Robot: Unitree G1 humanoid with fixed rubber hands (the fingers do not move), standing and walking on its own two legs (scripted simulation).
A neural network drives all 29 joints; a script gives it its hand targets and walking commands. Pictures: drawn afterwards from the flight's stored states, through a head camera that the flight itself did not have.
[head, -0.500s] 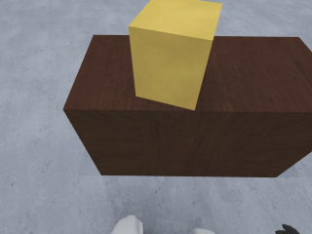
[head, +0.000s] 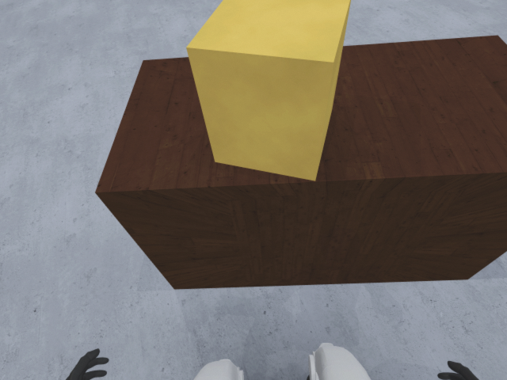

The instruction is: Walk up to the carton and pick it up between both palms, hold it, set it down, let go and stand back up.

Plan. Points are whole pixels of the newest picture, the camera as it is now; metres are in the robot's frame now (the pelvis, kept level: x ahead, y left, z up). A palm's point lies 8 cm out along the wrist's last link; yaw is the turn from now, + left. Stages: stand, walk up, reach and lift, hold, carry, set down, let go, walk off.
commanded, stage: walk up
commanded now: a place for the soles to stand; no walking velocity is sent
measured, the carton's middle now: (276, 85) +0.65 -0.04 +0.07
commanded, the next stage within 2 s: none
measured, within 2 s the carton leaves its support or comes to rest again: neither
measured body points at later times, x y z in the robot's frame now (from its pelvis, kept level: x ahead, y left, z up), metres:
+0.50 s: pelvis +0.02 -0.01 +0.04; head +0.02 -0.01 +0.49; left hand +0.09 +0.32 -0.08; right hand +0.07 -0.33 -0.08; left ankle +0.02 +0.13 -0.70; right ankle +0.06 -0.14 -0.66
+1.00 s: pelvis +0.14 -0.07 +0.02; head +0.15 -0.07 +0.47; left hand +0.14 +0.26 -0.09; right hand +0.24 -0.39 -0.10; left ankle +0.23 +0.06 -0.69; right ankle +0.13 -0.18 -0.70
